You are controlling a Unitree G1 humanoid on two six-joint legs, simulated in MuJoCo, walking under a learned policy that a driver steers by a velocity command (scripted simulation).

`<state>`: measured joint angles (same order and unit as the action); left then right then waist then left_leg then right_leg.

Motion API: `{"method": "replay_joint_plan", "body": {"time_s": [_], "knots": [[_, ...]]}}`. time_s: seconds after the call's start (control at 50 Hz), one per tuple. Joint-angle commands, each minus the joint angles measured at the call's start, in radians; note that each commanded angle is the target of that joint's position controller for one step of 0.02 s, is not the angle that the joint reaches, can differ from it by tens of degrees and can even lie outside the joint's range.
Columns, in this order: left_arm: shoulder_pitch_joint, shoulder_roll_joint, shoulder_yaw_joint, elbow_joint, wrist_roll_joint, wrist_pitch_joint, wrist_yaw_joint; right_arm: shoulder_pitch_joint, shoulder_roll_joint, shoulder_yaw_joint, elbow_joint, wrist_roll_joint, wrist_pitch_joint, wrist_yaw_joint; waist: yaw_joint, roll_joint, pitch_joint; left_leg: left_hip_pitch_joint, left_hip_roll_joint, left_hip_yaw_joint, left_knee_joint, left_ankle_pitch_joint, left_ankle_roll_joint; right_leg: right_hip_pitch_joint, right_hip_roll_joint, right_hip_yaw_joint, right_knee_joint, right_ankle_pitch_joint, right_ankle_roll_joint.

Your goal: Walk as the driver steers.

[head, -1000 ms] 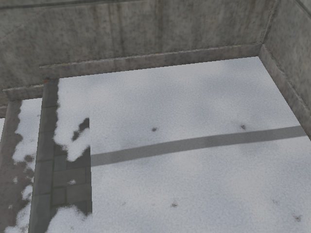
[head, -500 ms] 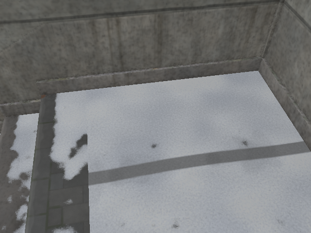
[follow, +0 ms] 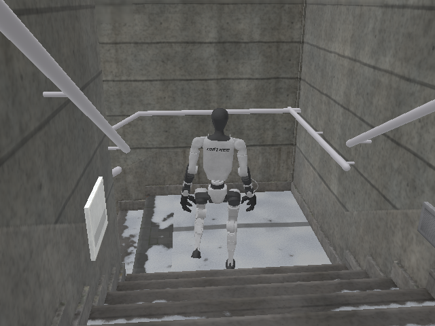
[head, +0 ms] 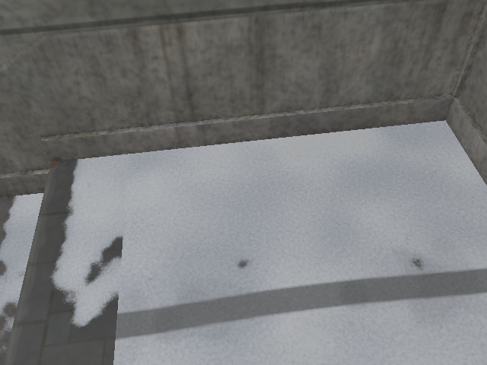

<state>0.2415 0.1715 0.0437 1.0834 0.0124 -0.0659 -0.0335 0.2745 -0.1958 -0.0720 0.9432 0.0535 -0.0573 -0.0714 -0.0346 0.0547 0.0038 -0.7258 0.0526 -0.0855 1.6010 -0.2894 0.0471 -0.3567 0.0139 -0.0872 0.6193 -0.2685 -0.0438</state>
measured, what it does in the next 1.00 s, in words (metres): walks ahead, turning left: left foot, then right foot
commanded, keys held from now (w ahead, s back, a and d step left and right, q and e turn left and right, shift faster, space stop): w+q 0.44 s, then no key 0.56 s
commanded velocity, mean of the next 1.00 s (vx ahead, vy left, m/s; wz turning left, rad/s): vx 0.32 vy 0.00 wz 0.34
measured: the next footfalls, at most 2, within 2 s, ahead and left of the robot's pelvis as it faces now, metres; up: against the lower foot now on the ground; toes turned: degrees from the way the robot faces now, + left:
left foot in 0.36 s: +0.33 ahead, +0.20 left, +0.00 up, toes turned +16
right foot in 0.82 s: +0.61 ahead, +0.12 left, +0.00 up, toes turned +21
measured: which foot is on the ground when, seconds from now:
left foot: up 0.00-0.34, down 0.36-0.86, up 0.88-1.00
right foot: down 0.00-0.36, up 0.38-0.80, down 0.82-1.00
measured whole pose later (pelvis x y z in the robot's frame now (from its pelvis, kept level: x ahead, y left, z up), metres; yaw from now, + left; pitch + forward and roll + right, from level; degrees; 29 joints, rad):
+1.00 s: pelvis +0.43 +0.15 +0.01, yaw +23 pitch +1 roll +0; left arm 0.04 0.20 0.02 0.90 0.02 -0.03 0.00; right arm 0.17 -0.24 -0.06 0.90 0.01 0.02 -0.04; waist 0.00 0.01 0.04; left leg -0.36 -0.02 -0.05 0.87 -0.53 -0.04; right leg -0.41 0.02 -0.03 0.45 -0.06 -0.05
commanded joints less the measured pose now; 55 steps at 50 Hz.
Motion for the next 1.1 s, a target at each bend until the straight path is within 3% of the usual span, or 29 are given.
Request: {"method": "replay_joint_plan", "body": {"time_s": [0.02, 0.04, 0.08, 0.16, 0.28, 0.32, 0.34, 0.36, 0.38, 0.4, 0.42, 0.44, 0.46, 0.48, 0.5, 0.56, 0.64, 0.72, 0.8, 0.82, 0.84, 0.86, 0.88, 0.9, 0.94, 0.98, 1.02, 1.06, 1.1], "knots": [[-0.085, 0.105, 0.006, -0.071, 0.012, -0.036, 0.042, 0.079, -0.030, -0.016, -0.061, -0.024, 0.019, 0.006, -0.037, -0.169, 0.038, -0.031, 0.075, -0.104, -0.262, 0.129, -0.033, -0.085, -0.320, 0.317, -0.410, 0.013, -0.155], [-0.041, 0.117, 0.009, -0.060, 0.013, -0.037, 0.054, 0.033, -0.062, -0.025, -0.086, -0.023, 0.020, 0.012, -0.025, -0.156, 0.036, -0.060, 0.074, -0.121, -0.321, 0.164, -0.040, -0.044, -0.332, 0.296, -0.418, 0.053, -0.166], [0.011, 0.139, 0.019, -0.052, 0.010, -0.041, 0.073, -0.043, -0.049, -0.023, -0.113, -0.031, 0.018, 0.030, -0.004, -0.110, 0.031, -0.120, 0.062, -0.141, -0.444, 0.262, -0.032, 0.046, -0.343, 0.249, -0.415, 0.135, -0.169], [0.072, 0.149, 0.030, -0.055, -0.009, -0.032, 0.080, -0.215, -0.036, -0.010, -0.171, -0.036, 0.018, 0.071, 0.049, -0.069, 0.046, -0.112, 0.042, -0.036, -0.682, 0.388, -0.004, 0.169, -0.306, 0.088, -0.437, 0.178, -0.115], [0.150, 0.206, 0.055, -0.062, -0.026, -0.002, 0.071, -0.388, -0.031, 0.011, -0.257, -0.026, 0.018, 0.108, 0.113, -0.082, 0.094, -0.080, 0.028, 0.102, -0.892, 0.185, 0.023, 0.371, -0.331, -0.021, -0.397, 0.209, -0.075], [0.133, 0.243, 0.066, -0.073, -0.035, 0.003, 0.068, -0.358, -0.067, 0.000, -0.270, -0.030, 0.015, 0.117, 0.079, -0.131, 0.064, 0.064, -0.026, 0.174, -0.940, 0.040, 0.057, 0.381, -0.326, -0.081, -0.282, 0.487, -0.056], [0.123, 0.261, 0.070, -0.080, -0.035, 0.008, 0.067, -0.271, -0.095, -0.016, -0.255, -0.031, 0.013, 0.121, 0.023, -0.144, 0.000, 0.226, -0.081, 0.218, -0.981, 0.042, 0.080, 0.367, -0.313, -0.121, -0.133, 0.719, -0.042], [0.118, 0.255, 0.063, -0.091, -0.032, 0.010, 0.068, -0.092, -0.159, -0.052, -0.201, -0.026, 0.013, 0.117, -0.061, -0.128, -0.104, 0.496, -0.140, 0.233, -1.018, 0.101, 0.115, 0.285, -0.277, -0.158, 0.094, 0.856, -0.015], [0.097, 0.230, 0.051, -0.131, -0.007, -0.001, 0.067, 0.105, -0.279, -0.094, -0.158, -0.019, 0.017, 0.097, -0.138, 0.004, -0.219, 0.858, 0.027, -0.064, -1.023, 0.157, 0.193, -0.029, -0.235, -0.171, 0.465, 0.568, 0.045], [0.133, 0.091, 0.008, -0.197, 0.001, -0.049, 0.043, 0.121, -0.382, -0.098, -0.158, -0.022, 0.006, 0.095, -0.035, 0.220, -0.355, 1.135, 0.259, -0.672, -1.221, -0.068, 0.368, -0.420, -0.020, 0.006, 0.784, -0.277, 0.086], [-0.013, 0.184, 0.031, -0.217, -0.045, -0.093, 0.032, 0.209, -0.301, -0.076, -0.152, -0.045, 0.003, 0.090, -0.119, 0.107, -0.381, 1.186, 0.276, -0.734, -1.322, -0.090, 0.344, -0.554, -0.024, 0.167, 0.847, -0.253, 0.056], [-0.075, 0.201, 0.040, -0.235, -0.064, -0.106, 0.031, 0.147, -0.250, -0.063, -0.144, -0.051, -0.004, 0.087, -0.099, 0.089, -0.239, 1.098, 0.251, -0.566, -1.303, 0.059, 0.302, -0.640, -0.064, 0.151, 0.807, -0.167, 0.028], [-0.074, 0.199, 0.039, -0.221, -0.044, -0.104, 0.043, 0.024, -0.208, -0.047, -0.179, -0.043, -0.009, 0.086, -0.042, -0.013, -0.164, 0.912, 0.214, -0.416, -1.288, 0.272, 0.267, -0.553, -0.110, 0.152, 0.715, -0.089, 0.022], [-0.056, 0.202, 0.048, -0.200, -0.026, -0.089, 0.055, -0.088, -0.169, -0.037, -0.205, -0.047, -0.010, 0.086, 0.018, -0.043, -0.121, 0.733, 0.174, -0.283, -1.281, 0.491, 0.235, -0.432, -0.146, 0.147, 0.632, -0.044, 0.029], [-0.019, 0.201, 0.055, -0.198, -0.024, -0.066, 0.058, -0.131, -0.142, -0.029, -0.218, -0.052, -0.014, 0.086, 0.058, -0.033, -0.120, 0.638, 0.146, -0.219, -1.283, 0.613, 0.219, -0.339, -0.165, 0.154, 0.589, -0.038, 0.035], [-0.026, 0.157, 0.052, -0.219, -0.012, -0.024, 0.063, -0.102, -0.158, -0.028, -0.191, -0.044, -0.025, 0.076, 0.083, -0.040, -0.103, 0.522, 0.113, -0.106, -1.306, 0.856, 0.212, -0.258, -0.132, 0.119, 0.455, 0.029, 0.063], [-0.165, 0.125, 0.033, -0.259, -0.004, -0.026, 0.053, -0.052, -0.168, -0.029, -0.156, -0.041, -0.010, 0.043, 0.036, 0.005, -0.085, 0.499, 0.040, 0.000, -1.296, 0.862, 0.126, -0.186, -0.066, 0.082, 0.091, 0.313, 0.059], [-0.249, 0.144, 0.026, -0.274, -0.007, -0.028, 0.027, -0.010, -0.161, -0.021, -0.117, -0.045, 0.002, 0.031, -0.005, 0.028, -0.087, 0.568, 0.072, -0.044, -1.268, 0.733, 0.098, -0.129, -0.040, 0.103, -0.060, 0.446, 0.038], [-0.198, 0.193, 0.031, -0.251, 0.005, -0.040, 0.028, -0.033, -0.148, -0.016, -0.093, -0.050, 0.005, 0.029, 0.042, 0.026, -0.079, 0.665, 0.090, -0.104, -1.138, 0.752, 0.094, -0.069, -0.036, 0.109, -0.172, 0.331, -0.017], [-0.139, 0.217, 0.036, -0.227, 0.013, -0.048, 0.032, -0.030, -0.144, -0.013, -0.094, -0.055, 0.004, 0.031, 0.063, -0.002, -0.115, 0.653, 0.038, -0.087, -1.053, 0.740, 0.067, 0.057, -0.047, 0.115, -0.226, 0.549, -0.041], [-0.119, 0.270, 0.043, -0.231, 0.035, -0.049, 0.038, 0.010, -0.126, -0.008, -0.107, -0.075, -0.004, 0.038, 0.026, -0.074, -0.192, 0.530, -0.036, -0.081, -0.937, 0.583, 0.028, 0.280, -0.143, 0.201, -0.135, 0.902, -0.105], [-0.067, 0.241, 0.035, -0.223, 0.039, -0.035, 0.042, 0.123, -0.099, 0.002, -0.071, -0.065, -0.007, 0.037, 0.027, -0.183, -0.319, 0.357, -0.096, -0.068, -0.731, 0.226, -0.049, 0.519, -0.306, 0.349, -0.088, 1.075, -0.273], [-0.022, 0.159, 0.016, -0.202, 0.018, -0.013, 0.044, 0.093, -0.129, 0.000, -0.065, -0.052, 0.004, 0.043, 0.069, -0.260, -0.378, 0.280, -0.130, -0.031, -0.578, -0.324, -0.095, 0.543, -0.415, 0.494, -0.168, 0.992, -0.355], [-0.056, 0.136, 0.002, -0.207, 0.000, 0.002, 0.041, 0.041, -0.177, -0.012, -0.078, -0.032, 0.024, 0.049, 0.066, -0.189, -0.320, 0.243, -0.096, -0.055, -0.507, -0.402, -0.090, 0.444, -0.404, 0.529, -0.232, 0.663, -0.327], [-0.204, 0.146, -0.002, -0.232, -0.004, 0.020, 0.037, -0.025, -0.145, -0.010, -0.076, -0.036, 0.076, 0.037, 0.027, -0.122, -0.134, 0.246, -0.034, -0.020, -0.554, -0.325, -0.094, 0.179, -0.323, 0.436, -0.332, 0.203, -0.229], [-0.299, 0.172, 0.007, -0.247, 0.009, 0.036, 0.037, -0.013, -0.104, 0.000, -0.061, -0.049, 0.100, 0.022, -0.011, -0.192, -0.063, 0.401, -0.031, 0.034, -0.791, -0.239, -0.092, -0.014, -0.218, 0.324, -0.401, -0.010, -0.148], [-0.273, 0.169, 0.007, -0.230, 0.006, 0.047, 0.041, 0.023, -0.081, 0.004, -0.022, -0.056, 0.091, 0.018, -0.018, -0.203, -0.094, 0.523, -0.054, 0.069, -0.960, -0.060, -0.078, -0.028, -0.173, 0.259, -0.387, -0.041, -0.130], [-0.232, 0.163, 0.004, -0.209, -0.014, 0.049, 0.044, 0.041, -0.088, 0.001, 0.007, -0.063, 0.088, 0.023, -0.021, -0.186, -0.107, 0.604, -0.069, 0.092, -1.092, 0.071, -0.051, -0.035, -0.157, 0.239, -0.377, -0.175, -0.094], [-0.202, 0.151, -0.001, -0.192, -0.013, 0.046, 0.041, 0.010, -0.129, -0.001, -0.011, -0.075, 0.086, 0.025, 0.003, -0.138, -0.057, 0.567, 0.018, 0.008, -1.164, 0.020, -0.006, -0.051, -0.129, 0.224, -0.346, -0.277, -0.014]]}}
